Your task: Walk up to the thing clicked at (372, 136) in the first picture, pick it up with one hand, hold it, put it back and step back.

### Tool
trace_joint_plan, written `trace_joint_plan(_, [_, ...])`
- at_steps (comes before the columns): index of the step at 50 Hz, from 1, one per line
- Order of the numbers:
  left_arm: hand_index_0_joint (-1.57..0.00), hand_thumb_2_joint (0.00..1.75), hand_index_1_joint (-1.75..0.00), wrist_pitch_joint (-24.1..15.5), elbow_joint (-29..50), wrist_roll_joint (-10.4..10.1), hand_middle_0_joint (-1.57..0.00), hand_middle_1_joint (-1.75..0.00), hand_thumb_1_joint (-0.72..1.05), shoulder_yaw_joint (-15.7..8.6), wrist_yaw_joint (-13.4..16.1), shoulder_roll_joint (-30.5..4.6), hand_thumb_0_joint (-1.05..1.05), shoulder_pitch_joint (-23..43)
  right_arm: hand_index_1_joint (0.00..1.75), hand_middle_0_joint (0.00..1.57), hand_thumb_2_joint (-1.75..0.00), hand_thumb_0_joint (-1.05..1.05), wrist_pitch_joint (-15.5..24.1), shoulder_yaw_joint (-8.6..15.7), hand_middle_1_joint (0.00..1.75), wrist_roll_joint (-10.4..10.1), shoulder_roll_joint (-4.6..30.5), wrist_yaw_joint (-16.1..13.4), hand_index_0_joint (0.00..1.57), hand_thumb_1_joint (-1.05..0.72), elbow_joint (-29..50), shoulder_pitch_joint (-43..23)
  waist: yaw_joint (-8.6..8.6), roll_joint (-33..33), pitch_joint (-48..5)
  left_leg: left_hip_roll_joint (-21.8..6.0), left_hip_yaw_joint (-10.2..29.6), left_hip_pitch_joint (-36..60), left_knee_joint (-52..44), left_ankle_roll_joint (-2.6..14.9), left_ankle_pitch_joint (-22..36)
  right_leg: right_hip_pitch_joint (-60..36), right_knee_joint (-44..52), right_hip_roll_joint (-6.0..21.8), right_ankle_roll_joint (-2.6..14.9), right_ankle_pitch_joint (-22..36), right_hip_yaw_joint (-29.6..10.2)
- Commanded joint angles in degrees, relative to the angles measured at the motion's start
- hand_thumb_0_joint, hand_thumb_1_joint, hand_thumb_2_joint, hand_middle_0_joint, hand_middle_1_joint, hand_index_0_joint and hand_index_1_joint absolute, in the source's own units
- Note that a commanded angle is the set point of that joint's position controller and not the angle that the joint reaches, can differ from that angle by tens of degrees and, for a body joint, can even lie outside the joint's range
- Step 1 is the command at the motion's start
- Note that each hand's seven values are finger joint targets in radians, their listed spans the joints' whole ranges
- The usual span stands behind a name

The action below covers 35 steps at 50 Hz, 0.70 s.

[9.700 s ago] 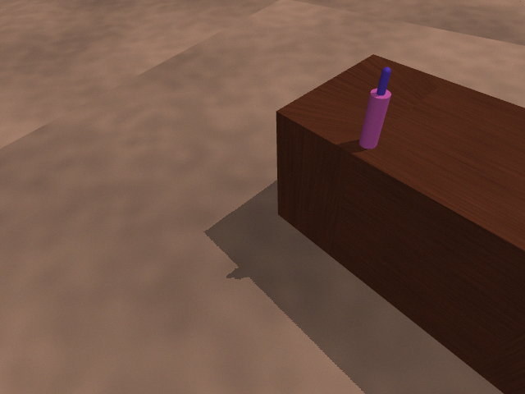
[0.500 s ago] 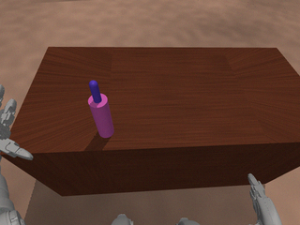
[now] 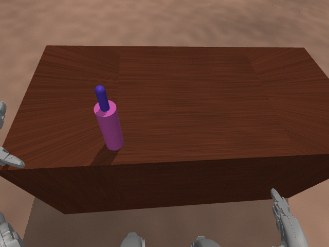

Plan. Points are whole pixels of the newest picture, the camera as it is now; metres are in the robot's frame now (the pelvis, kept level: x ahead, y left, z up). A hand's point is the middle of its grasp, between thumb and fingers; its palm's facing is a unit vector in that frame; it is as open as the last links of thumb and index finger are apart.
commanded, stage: go down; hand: left
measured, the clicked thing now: (108, 120) +0.44 +0.17 +0.02
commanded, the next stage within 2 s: approach in 1.04 s
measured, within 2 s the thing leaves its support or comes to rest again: neither
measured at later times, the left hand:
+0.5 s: hand (6, 124) +0.38 +0.37 +0.09, palm faces +0.17 -0.98 +0.01, open 17.7 cm
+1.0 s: hand (9, 130) +0.37 +0.36 +0.08, palm faces +0.16 -0.99 +0.01, open 17.6 cm
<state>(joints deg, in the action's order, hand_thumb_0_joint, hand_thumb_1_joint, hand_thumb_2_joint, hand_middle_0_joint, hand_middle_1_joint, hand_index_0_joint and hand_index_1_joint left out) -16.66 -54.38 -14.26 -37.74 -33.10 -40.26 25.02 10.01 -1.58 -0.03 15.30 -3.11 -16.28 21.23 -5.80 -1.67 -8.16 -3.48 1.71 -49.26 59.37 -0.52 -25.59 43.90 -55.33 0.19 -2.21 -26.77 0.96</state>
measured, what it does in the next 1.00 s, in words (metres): stands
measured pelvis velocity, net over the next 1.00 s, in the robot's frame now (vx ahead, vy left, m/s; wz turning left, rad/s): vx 0.00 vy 0.00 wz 0.01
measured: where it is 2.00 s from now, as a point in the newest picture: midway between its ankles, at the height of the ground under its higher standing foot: outside the picture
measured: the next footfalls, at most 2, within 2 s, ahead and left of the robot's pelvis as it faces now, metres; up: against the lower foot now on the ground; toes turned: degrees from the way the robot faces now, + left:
none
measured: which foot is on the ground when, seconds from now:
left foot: down 0.00-1.00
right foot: down 0.00-1.00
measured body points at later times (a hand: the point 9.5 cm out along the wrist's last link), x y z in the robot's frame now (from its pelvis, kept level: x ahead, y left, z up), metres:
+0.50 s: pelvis +0.00 +0.00 +0.00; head +0.08 +0.04 +0.44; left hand +0.37 +0.42 +0.09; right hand +0.16 -0.25 -0.03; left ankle +0.03 +0.12 -0.67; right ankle +0.00 -0.15 -0.67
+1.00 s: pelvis +0.00 +0.00 +0.00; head +0.07 +0.04 +0.44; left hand +0.35 +0.41 +0.08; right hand +0.16 -0.26 -0.03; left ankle +0.03 +0.12 -0.67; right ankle +0.00 -0.15 -0.67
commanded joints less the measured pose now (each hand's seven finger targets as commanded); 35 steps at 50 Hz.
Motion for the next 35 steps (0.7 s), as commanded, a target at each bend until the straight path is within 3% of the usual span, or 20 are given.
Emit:
trace_joint_plan(1, [-0.06,0.07,-0.05,-3.5,12.8,-1.2,-0.06,-0.05,-0.6,-4.4,-0.1,-23.7,0.0,18.1,0.05,0.05,-0.05,0.0,3.1,6.0,0.05,-0.3,10.1,-1.1,0.05,0.53,10.8,-1.6,1.28,12.7,-20.1,1.5,0.4,19.9,-8.0,0.43,17.7,-2.4,5.8,-1.4,3.1,13.6,1.7])
trace_joint_plan(3, [-0.06,0.08,-0.06,-3.5,11.3,-1.5,-0.06,-0.06,-0.59,-3.8,-0.5,-22.3,0.0,18.1,0.05,0.05,-0.05,0.0,2.9,5.1,0.05,-0.2,9.1,-1.0,0.05,0.54,8.0,-0.3,1.0,13.1,-17.1,1.5,0.2,18.5,-8.1,0.38,15.8,-0.9,5.9,-1.4,3.07,12.4,1.4])
trace_joint_plan(6, [-0.06,0.07,-0.06,-3.6,11.8,-1.0,-0.06,-0.05,-0.6,-4.3,-0.6,-24.5,0.0,19.0,0.05,0.05,-0.05,0.0,3.1,5.1,0.05,-0.1,9.6,-1.4,0.05,0.54,11.3,-1.7,0.54,12.3,-20.4,1.9,-0.2,18.9,-7.1,0.73,17.0,-3.2,6.2,-1.2,2.76,14.6,0.8])
trace_joint_plan(7, [-0.06,0.07,-0.05,-3.1,7.8,-1.1,-0.06,-0.05,-0.6,-3.6,-1.2,-22.6,0.0,17.4,0.05,0.05,-0.05,0.0,2.8,5.1,0.05,0.0,9.4,-1.3,0.05,0.54,8.1,1.3,0.0,11.8,-18.3,1.7,0.1,18.3,-7.1,0.65,16.3,-1.4,6.0,-1.4,2.85,13.6,1.2])
trace_joint_plan(8, [-0.06,0.08,-0.06,-3.3,9.5,-1.5,-0.06,-0.06,-0.61,-4.1,-1.5,-23.1,0.0,17.9,0.05,0.05,-0.05,0.0,2.9,4.1,0.05,0.0,8.7,-1.1,0.05,0.54,7.5,0.5,0.97,13.3,-18.4,1.5,0.4,19.0,-7.4,0.48,17.9,-0.6,5.5,-1.5,3.04,13.7,1.6])
trace_joint_plan(11, [-0.06,0.07,-0.05,-3.0,9.5,-0.8,-0.06,-0.05,-0.6,-4.7,-1.4,-25.6,0.0,19.3,0.05,0.05,-0.05,0.0,3.2,5.8,0.05,0.0,10.4,-1.6,0.05,0.53,8.6,-1.2,0.48,13.1,-20.3,1.5,0.4,19.4,-6.7,0.65,18.6,-0.5,5.3,-1.4,3.04,14.2,1.6])
trace_joint_plan(12, [-0.06,0.07,-0.06,-3.1,10.3,-0.9,-0.06,-0.05,-0.61,-5.2,-1.5,-26.2,0.0,19.6,0.05,0.05,-0.05,0.0,3.1,5.0,0.05,0.1,9.8,-1.4,0.05,0.53,8.5,0.0,0.81,14.3,-20.7,1.6,0.4,20.0,-6.6,0.53,19.3,-1.0,5.3,-1.4,3.06,14.7,1.5])
trace_joint_plan(13, [-0.06,0.07,-0.06,-2.8,8.4,-1.1,-0.07,-0.05,-0.61,-4.7,-1.8,-25.2,0.0,19.5,0.05,0.05,-0.05,0.0,3.1,3.4,0.05,0.0,8.4,-1.1,0.05,0.54,8.6,-0.1,0.75,13.6,-19.9,1.5,0.4,19.1,-6.5,0.59,19.5,-0.8,5.3,-1.4,3.03,14.6,1.7])
trace_joint_plan(15, [-0.07,0.06,-0.06,-2.9,9.1,-0.6,-0.07,-0.06,-0.61,-4.6,-1.6,-25.8,0.0,20.5,0.05,0.05,-0.05,0.0,3.2,4.8,0.05,0.0,9.3,-1.4,0.05,0.54,9.3,-1.0,0.05,13.4,-19.4,1.5,0.4,19.0,-6.5,0.62,18.7,-0.1,5.4,-1.5,2.99,14.2,1.7])
trace_joint_plan(17, [-0.06,0.07,-0.06,-2.5,6.6,-0.7,-0.07,-0.05,-0.61,-2.7,-2.2,-23.2,0.0,19.5,0.05,0.05,-0.05,0.0,2.9,4.9,0.05,0.4,9.4,-1.4,0.05,0.54,7.5,0.7,-0.01,13.7,-18.9,1.5,0.5,18.8,-6.5,0.51,18.0,1.0,5.4,-1.5,3.05,13.4,1.7])
trace_joint_plan(20, [-0.07,0.06,-0.06,-2.6,10.3,-0.9,-0.07,-0.05,-0.61,-5.3,-1.4,-26.7,0.0,20.4,0.05,0.05,-0.05,0.0,3.2,4.3,0.05,0.2,9.3,-1.3,0.05,0.53,10.1,-0.5,0.93,13.9,-21.5,1.7,0.1,19.0,-6.2,0.66,18.2,-1.1,5.5,-1.4,2.94,14.5,1.5])
trace_joint_plan(21, [-0.07,0.06,-0.06,-2.3,9.3,-0.9,-0.07,-0.05,-0.61,-5.5,-1.4,-26.2,0.0,18.9,0.05,0.05,-0.05,0.0,3.3,5.2,0.05,0.0,10.1,-1.5,0.05,0.53,11.4,-1.0,0.64,12.7,-22.1,1.8,0.1,19.5,-6.0,0.75,18.9,-1.6,5.7,-1.3,2.81,15.2,1.4])
trace_joint_plan(22, [-0.07,0.06,-0.06,-2.0,8.0,-1.0,-0.07,-0.06,-0.61,-3.6,-1.9,-23.5,0.0,18.5,0.05,0.05,-0.05,0.0,3.0,5.1,0.05,0.1,9.7,-1.4,0.05,0.53,7.9,1.9,0.12,13.9,-20.4,1.4,0.4,20.4,-6.4,0.43,19.7,0.0,5.3,-1.6,2.98,14.7,1.8])
trace_joint_plan(23, [-0.06,0.07,-0.06,-2.3,11.4,-1.1,-0.06,-0.06,-0.61,-4.6,-1.5,-24.9,0.0,19.8,0.05,0.05,-0.05,0.0,3.1,4.3,0.05,0.1,9.4,-1.3,0.05,0.54,10.6,-0.4,1.15,14.3,-21.3,1.5,0.5,20.4,-6.6,0.43,20.0,-0.5,5.2,-1.5,3.08,14.6,1.9])
trace_joint_plan(25, [-0.06,0.07,-0.06,-1.7,7.6,-1.2,-0.06,-0.06,-0.61,-2.5,-1.7,-21.5,0.0,17.0,0.05,0.05,-0.05,0.0,2.9,5.8,0.05,0.2,10.3,-1.3,0.05,0.53,7.4,1.3,0.87,14.3,-19.0,0.9,1.3,20.6,-7.5,0.06,19.6,1.7,5.0,-1.9,3.3,12.4,2.6])
trace_joint_plan(26, [-0.07,0.06,-0.06,-2.1,12.1,-1.0,-0.07,-0.05,-0.61,-5.2,-1.0,-25.9,0.0,18.6,0.05,0.05,-0.05,0.0,3.0,5.9,0.05,0.0,10.7,-1.5,0.05,0.53,9.5,-1.1,2.0,15.0,-20.6,1.2,1.2,20.8,-7.6,0.07,19.4,0.4,5.1,-1.7,3.25,12.7,2.4])
trace_joint_plan(27, [-0.07,0.06,-0.06,-2.2,11.3,-0.8,-0.07,-0.05,-0.61,-5.9,-0.8,-26.7,0.0,17.5,0.05,0.05,-0.05,0.0,2.9,5.9,0.05,0.0,10.8,-1.4,0.05,0.53,9.4,-0.4,1.57,13.9,-21.5,1.2,1.1,21.1,-7.0,0.14,20.6,-0.2,5.2,-1.8,3.23,13.8,2.5])
trace_joint_plan(32, [-0.06,0.07,-0.06,-2.1,9.5,-1.3,-0.06,-0.06,-0.61,-1.7,-1.7,-19.6,0.0,16.4,0.05,0.05,-0.06,0.0,2.7,5.4,0.05,0.1,9.2,-1.5,0.05,0.53,7.7,-0.1,0.6,11.9,-17.7,1.5,0.6,18.9,-7.2,0.54,18.2,0.5,5.7,-1.7,3.08,13.1,2.1])
trace_joint_plan(34, [-0.06,0.06,-0.06,-2.8,12.8,-1.6,-0.06,-0.06,-0.61,-5.0,-1.3,-24.7,0.0,17.6,0.05,0.05,-0.05,0.0,2.5,5.8,0.05,0.2,10.0,-1.6,0.05,0.53,7.2,-0.7,1.93,13.9,-20.0,1.7,0.6,19.2,-7.1,0.35,18.4,-0.8,5.5,-1.4,3.13,13.4,2.0])
trace_joint_plan(35, [-0.07,0.06,-0.06,-2.7,11.8,-1.4,-0.07,-0.06,-0.61,-4.8,-1.1,-24.2,0.0,17.0,0.05,0.05,-0.05,0.0,2.5,5.5,0.05,0.1,9.9,-1.5,0.05,0.53,8.6,-1.0,1.64,12.9,-20.4,1.6,0.5,19.7,-7.0,0.46,19.0,-1.1,5.5,-1.4,3.1,14.0,2.0])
